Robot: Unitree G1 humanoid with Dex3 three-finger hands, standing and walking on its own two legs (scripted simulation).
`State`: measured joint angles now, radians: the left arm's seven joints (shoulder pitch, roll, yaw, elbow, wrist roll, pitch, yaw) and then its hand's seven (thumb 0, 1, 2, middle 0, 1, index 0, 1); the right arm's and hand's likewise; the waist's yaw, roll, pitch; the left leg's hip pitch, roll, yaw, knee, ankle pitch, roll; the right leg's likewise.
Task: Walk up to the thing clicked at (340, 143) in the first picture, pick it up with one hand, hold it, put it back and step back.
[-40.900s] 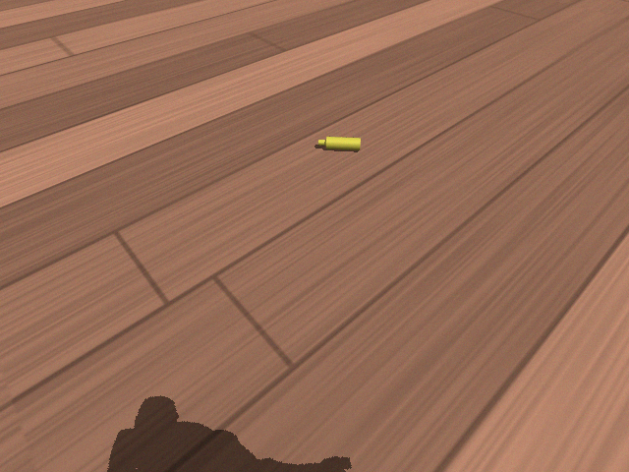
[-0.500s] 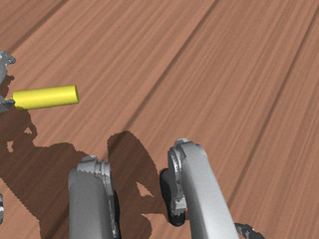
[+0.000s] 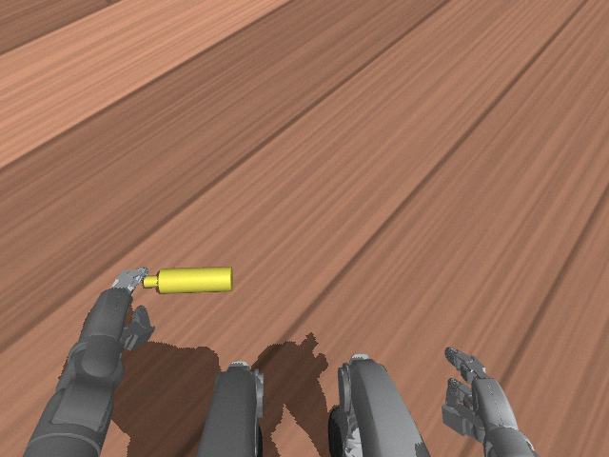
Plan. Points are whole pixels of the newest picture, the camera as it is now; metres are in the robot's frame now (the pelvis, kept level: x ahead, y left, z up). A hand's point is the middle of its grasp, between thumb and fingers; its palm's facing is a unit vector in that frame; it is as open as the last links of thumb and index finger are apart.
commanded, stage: home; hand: left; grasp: from above
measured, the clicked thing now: (189, 280) +0.55 +0.28 -0.54
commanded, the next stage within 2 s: none
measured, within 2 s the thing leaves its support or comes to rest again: neither
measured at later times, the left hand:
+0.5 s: hand (119, 377) +0.23 +0.18 +0.08, palm faces +0.08 -0.97 -0.21, open 7.4 cm
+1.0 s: hand (110, 383) +0.22 +0.18 +0.09, palm faces +0.08 -0.98 -0.20, open 7.4 cm
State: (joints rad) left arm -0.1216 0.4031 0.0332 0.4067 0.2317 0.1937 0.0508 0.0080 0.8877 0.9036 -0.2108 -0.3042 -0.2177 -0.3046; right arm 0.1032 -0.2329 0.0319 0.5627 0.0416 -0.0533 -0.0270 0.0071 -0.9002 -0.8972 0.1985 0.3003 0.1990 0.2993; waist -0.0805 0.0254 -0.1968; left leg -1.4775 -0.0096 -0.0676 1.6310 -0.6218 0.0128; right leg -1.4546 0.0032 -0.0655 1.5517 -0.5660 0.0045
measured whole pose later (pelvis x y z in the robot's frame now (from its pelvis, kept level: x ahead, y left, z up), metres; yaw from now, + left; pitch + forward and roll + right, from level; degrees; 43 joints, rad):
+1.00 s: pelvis +0.07 +0.00 +0.14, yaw +2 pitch +10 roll -3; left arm 0.50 0.23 0.02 -0.11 -0.05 0.43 0.02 0.01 0.90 0.90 -0.20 -0.30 -0.21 -0.30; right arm 0.29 -0.22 0.04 0.53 0.01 -0.23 -0.18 0.01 -0.90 -0.90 0.20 0.30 0.20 0.30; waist -0.04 0.04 -0.16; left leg -0.66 0.00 -0.07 0.99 -0.50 0.01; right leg -0.64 0.01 -0.06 0.91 -0.45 0.00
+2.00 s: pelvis +0.07 -0.01 +0.14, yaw +2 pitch +11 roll -2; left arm 0.50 0.23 0.02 -0.11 -0.06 0.44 0.02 0.01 0.90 0.90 -0.20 -0.30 -0.21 -0.30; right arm 0.30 -0.23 0.03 0.53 0.01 -0.23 -0.18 0.02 -0.90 -0.90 0.20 0.30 0.20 0.30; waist -0.04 0.04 -0.17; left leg -0.67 0.01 -0.07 1.00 -0.51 0.00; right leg -0.66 0.02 -0.06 0.93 -0.46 -0.01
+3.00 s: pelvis +0.08 +0.01 +0.18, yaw +2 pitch +1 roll +0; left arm 0.22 0.28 0.04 0.78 0.04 0.04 0.04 0.01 0.90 0.90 -0.20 -0.30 -0.21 -0.30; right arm 0.18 -0.29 -0.04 0.90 -0.06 -0.03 -0.02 0.01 -0.90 -0.90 0.20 0.30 0.20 0.30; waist 0.03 0.00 0.02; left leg -0.31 -0.05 -0.02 0.67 -0.37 0.03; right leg -0.32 -0.04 -0.01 0.66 -0.35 0.02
